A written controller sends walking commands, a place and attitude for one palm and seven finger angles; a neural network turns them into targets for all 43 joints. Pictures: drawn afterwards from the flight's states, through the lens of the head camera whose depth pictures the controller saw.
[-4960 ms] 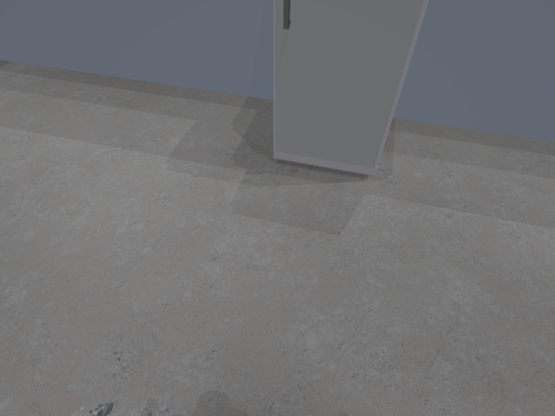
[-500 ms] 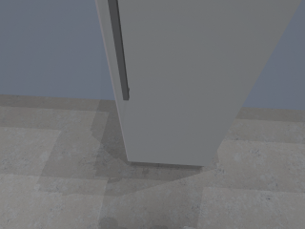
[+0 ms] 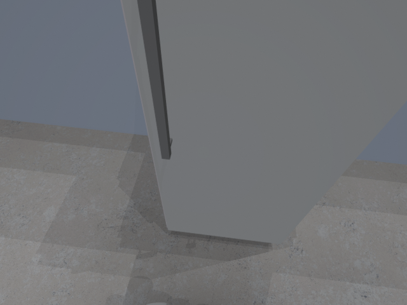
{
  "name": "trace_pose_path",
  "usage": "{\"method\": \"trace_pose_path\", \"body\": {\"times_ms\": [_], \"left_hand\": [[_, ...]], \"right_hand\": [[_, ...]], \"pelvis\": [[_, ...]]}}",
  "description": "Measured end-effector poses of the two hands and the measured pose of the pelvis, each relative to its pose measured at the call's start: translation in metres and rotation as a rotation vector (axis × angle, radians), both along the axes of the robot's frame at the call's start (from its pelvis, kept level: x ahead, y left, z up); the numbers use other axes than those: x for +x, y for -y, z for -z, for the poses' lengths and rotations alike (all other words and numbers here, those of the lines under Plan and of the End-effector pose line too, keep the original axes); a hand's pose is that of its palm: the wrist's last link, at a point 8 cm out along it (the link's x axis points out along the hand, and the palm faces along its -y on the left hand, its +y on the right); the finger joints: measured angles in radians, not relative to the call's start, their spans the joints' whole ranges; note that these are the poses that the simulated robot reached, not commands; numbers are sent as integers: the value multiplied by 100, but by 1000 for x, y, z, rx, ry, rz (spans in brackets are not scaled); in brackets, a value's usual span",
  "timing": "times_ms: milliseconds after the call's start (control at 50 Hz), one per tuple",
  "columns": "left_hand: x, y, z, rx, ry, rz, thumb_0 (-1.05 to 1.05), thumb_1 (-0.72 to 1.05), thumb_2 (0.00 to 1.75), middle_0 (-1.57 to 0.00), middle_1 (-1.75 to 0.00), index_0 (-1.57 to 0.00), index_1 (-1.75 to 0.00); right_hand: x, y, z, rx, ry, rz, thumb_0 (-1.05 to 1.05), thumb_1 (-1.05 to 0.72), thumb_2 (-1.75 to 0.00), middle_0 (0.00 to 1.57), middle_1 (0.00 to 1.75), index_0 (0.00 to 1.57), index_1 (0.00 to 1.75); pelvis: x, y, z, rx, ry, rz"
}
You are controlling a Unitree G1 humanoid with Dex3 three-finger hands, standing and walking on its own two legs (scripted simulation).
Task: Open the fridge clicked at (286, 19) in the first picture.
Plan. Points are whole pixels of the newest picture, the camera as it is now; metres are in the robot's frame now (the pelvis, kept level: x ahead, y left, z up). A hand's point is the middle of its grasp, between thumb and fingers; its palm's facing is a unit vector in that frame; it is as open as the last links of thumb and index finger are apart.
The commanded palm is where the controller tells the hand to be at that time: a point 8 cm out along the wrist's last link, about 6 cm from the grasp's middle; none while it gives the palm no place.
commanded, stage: come to a stop and stand still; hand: left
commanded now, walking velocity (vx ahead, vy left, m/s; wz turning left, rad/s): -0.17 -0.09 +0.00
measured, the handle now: (158, 62) +0.47 +0.13 +0.23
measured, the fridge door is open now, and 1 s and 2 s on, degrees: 0 0 0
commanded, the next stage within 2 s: none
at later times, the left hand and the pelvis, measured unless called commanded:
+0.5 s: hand out of the picture +0.02 +0.16 -0.16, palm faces +0.04 -0.97 -0.24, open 7.4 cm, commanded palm none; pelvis -0.05 -0.03 -0.01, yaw +1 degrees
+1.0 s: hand out of the picture -0.09 +0.15 -0.17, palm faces +0.03 -0.98 -0.18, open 7.4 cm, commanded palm none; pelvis -0.09 -0.03 +0.00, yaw +1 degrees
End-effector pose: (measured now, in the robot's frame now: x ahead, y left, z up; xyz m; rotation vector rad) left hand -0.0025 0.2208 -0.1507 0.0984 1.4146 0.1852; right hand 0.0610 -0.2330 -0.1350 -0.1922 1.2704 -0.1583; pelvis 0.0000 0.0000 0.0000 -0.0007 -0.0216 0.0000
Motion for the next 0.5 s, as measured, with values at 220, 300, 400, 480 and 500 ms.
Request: {"method": "trace_pose_path", "body": {"times_ms": [220,300,400,480,500], "left_hand": [[17,-5,-16,98,98,39,1,91,90,-20,-30,-20,-30],[14,4,-23,128,164,73,0,91,90,-20,-30,-20,-30],[14,12,-24,119,242,85,1,91,90,-20,-30,-20,-30],[12,16,-20,87,260,83,1,91,90,-20,-30,-20,-30],[10,18,-22,81,260,84,1,91,90,-20,-30,-20,-30]], "right_hand": [[11,7,11,69,77,4,1,-91,-90,20,30,21,30],[1,23,15,84,116,9,1,-91,-90,20,30,21,29],[-23,30,11,67,142,24,1,-91,-90,20,30,20,29],[-55,28,10,57,110,9,1,-91,-90,20,30,20,29],[-64,27,9,58,94,6,1,-91,-90,20,30,20,29]], "pelvis": [[-22,21,3,16,-5,7],[-31,28,7,-2,8,-6],[-41,30,9,0,29,-23],[-52,31,9,-1,38,-24],[-54,31,7,-1,36,-23]]}}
